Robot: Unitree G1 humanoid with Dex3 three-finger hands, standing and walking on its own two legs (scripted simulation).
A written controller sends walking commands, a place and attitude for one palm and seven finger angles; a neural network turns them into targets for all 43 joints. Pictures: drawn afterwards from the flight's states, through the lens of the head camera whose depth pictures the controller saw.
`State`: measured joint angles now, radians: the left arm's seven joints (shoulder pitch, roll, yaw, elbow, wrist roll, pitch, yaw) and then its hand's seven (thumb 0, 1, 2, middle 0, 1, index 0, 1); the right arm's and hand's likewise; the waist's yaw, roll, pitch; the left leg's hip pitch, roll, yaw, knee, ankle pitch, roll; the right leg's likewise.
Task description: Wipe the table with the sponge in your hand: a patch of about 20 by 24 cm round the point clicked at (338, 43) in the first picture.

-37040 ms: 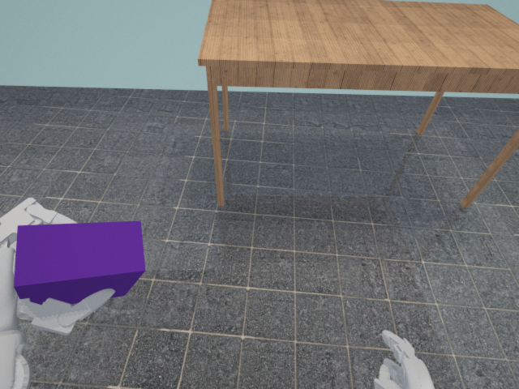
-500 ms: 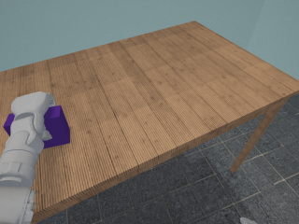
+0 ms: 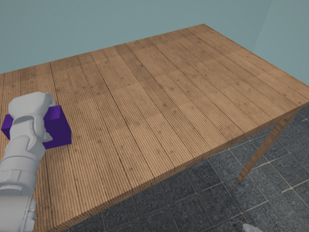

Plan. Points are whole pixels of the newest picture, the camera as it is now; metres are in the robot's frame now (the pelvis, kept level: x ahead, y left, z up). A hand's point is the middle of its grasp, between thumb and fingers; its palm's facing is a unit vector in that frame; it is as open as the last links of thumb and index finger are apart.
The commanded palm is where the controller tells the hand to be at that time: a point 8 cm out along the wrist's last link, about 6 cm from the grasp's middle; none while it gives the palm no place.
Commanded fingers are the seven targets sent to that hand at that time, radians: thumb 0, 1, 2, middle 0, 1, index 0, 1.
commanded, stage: slide back across to the first lane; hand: left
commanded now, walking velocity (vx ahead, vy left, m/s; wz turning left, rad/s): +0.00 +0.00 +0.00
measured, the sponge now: (43, 134) +0.36 +0.35 +0.05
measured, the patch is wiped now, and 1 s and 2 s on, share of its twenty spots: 1.00 1.00 1.00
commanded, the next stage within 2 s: wipe back along the first lane in 0.36 s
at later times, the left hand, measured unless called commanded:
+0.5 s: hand (18, 126) +0.35 +0.39 +0.10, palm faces -0.05 -0.04 -1.00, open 9.9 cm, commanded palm +0.31 +0.38 +0.15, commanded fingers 0.00 0.10 1.30 -1.20 -1.60 -1.20 -1.60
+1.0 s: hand (14, 145) +0.30 +0.37 +0.09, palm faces +0.01 -0.07 -1.00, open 9.9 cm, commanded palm +0.26 +0.36 +0.13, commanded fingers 0.00 0.10 1.30 -1.20 -1.60 -1.20 -1.60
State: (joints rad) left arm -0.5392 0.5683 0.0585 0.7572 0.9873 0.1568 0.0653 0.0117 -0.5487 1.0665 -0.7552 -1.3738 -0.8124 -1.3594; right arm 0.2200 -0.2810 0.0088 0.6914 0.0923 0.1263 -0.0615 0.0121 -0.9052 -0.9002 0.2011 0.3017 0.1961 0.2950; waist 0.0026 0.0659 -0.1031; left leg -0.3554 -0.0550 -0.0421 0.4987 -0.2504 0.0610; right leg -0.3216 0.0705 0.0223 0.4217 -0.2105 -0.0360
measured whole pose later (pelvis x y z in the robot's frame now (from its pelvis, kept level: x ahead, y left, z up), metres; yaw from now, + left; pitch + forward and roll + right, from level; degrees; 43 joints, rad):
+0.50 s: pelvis +0.02 +0.02 +0.00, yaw +2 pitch +5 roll -2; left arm -0.38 0.60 0.07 0.50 0.96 0.20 -0.03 0.00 -0.52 1.05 -0.73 -1.39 -0.79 -1.38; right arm 0.12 -0.27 0.02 0.65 0.07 0.13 -0.04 0.01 -0.90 -0.90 0.20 0.30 0.20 0.30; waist 0.05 0.07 -0.06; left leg -0.28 -0.09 -0.07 0.45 -0.26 0.09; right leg -0.23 0.04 0.00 0.36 -0.22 -0.02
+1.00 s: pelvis +0.01 +0.01 +0.00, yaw +2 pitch +3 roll -2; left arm -0.17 0.56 0.08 0.29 0.91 0.28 0.00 -0.01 -0.48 1.04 -0.69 -1.42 -0.74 -1.42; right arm 0.13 -0.28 0.02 0.65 0.07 0.13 -0.03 0.01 -0.91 -0.90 0.20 0.30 0.20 0.29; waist 0.06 0.08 -0.07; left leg -0.26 -0.08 -0.07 0.48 -0.26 0.08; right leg -0.21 0.05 0.00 0.39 -0.23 -0.02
